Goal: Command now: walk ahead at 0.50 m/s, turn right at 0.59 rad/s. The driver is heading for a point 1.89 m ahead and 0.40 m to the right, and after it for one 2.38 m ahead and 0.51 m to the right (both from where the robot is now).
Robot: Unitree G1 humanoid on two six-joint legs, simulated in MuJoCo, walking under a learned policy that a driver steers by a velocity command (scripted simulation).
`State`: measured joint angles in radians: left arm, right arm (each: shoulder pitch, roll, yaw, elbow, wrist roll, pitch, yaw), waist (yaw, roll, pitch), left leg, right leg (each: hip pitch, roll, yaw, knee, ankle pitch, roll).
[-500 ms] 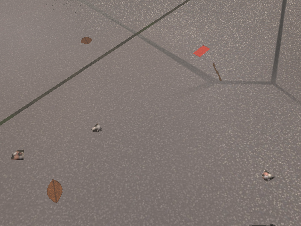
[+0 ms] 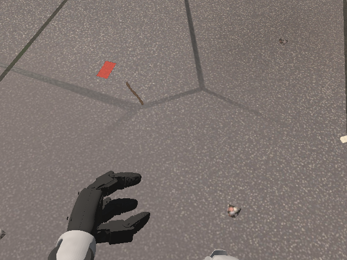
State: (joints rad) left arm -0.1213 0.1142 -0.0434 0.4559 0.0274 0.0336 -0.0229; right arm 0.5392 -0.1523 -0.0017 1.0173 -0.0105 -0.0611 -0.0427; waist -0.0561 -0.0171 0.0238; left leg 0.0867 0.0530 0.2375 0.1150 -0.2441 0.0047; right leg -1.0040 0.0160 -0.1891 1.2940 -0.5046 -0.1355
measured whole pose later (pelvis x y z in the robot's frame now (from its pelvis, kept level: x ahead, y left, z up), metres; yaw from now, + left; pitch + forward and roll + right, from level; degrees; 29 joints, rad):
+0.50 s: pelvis +0.29 -0.03 +0.12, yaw -19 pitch +5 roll +1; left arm 0.50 0.27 0.07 0.81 0.01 -0.06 0.03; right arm -0.03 -0.22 0.02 0.58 -0.05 0.00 0.03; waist 0.14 0.04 0.00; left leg -0.74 0.03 -0.01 0.75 -0.06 0.00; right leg -0.02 0.17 0.24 0.29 -0.31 -0.15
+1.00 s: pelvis +0.54 -0.11 +0.12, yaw -31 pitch +2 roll +1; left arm 0.06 0.24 0.02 0.66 0.04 -0.03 -0.06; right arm 0.48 -0.24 -0.03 0.84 -0.01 -0.08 0.01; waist -0.09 -0.04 0.00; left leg -0.01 -0.03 0.13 0.26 -0.29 0.04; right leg -0.61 -0.03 0.01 0.69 -0.09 -0.04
